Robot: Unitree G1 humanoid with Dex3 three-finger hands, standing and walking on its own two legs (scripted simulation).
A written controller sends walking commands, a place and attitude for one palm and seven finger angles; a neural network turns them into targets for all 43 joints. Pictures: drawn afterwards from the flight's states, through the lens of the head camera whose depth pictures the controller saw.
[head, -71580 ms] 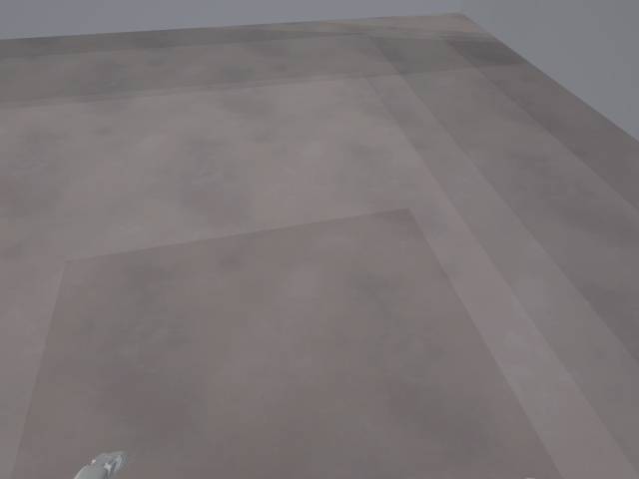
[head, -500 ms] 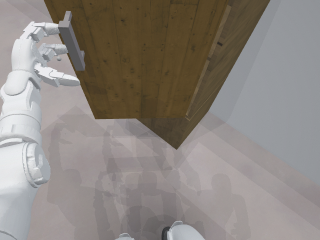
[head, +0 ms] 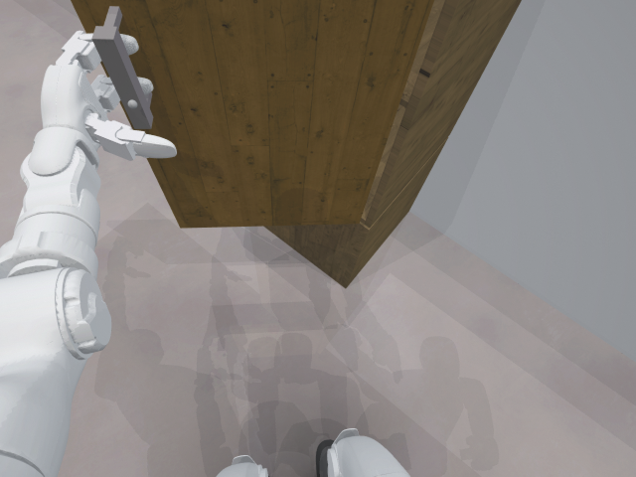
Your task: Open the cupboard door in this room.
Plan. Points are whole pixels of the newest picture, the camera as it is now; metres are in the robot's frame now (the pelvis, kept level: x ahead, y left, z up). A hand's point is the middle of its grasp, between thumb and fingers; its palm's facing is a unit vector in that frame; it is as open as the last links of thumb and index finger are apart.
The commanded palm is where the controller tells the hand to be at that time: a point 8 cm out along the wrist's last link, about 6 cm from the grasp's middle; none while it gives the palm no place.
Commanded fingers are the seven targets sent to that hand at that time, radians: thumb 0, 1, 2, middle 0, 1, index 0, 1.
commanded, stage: slide the fingers in behind the handle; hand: left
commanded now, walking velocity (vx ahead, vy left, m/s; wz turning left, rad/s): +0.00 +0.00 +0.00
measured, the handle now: (129, 71) +0.59 +0.17 +0.12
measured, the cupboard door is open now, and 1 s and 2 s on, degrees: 43 43 54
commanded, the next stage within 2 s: close the thumb around the handle in 0.60 s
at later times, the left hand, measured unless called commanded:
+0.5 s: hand (149, 104) +0.53 +0.14 +0.12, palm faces -0.01 -1.00 -0.01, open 14.1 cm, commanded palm +0.51 +0.18 +0.12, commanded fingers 0.00 -0.50 0.30 -0.30 -1.20 -0.30 -1.20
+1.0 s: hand (147, 105) +0.54 +0.14 +0.12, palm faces -0.02 -1.00 -0.01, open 11.4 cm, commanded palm +0.51 +0.19 +0.12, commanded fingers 0.00 0.40 0.68 -0.36 -1.30 -0.36 -1.30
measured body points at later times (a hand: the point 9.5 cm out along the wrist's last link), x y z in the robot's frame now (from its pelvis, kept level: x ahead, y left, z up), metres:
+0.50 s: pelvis +0.01 +0.00 +0.00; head +0.12 +0.00 +0.44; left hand +0.53 +0.20 +0.12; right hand -0.02 -0.26 -0.11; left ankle -0.03 +0.09 -0.70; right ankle +0.03 -0.10 -0.70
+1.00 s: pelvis +0.01 +0.00 +0.00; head +0.12 +0.00 +0.44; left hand +0.53 +0.20 +0.12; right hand -0.02 -0.27 -0.11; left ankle -0.03 +0.09 -0.70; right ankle +0.03 -0.10 -0.70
